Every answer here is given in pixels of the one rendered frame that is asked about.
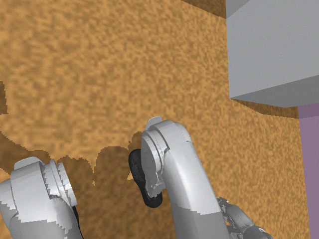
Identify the right robot foot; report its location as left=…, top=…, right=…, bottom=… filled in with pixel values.
left=129, top=149, right=162, bottom=208

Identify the right robot hand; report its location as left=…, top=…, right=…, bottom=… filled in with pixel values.
left=217, top=197, right=255, bottom=239

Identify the right robot arm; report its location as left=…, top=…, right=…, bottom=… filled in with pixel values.
left=243, top=226, right=273, bottom=239

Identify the left robot foot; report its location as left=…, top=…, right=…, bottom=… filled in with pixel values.
left=72, top=206, right=84, bottom=239

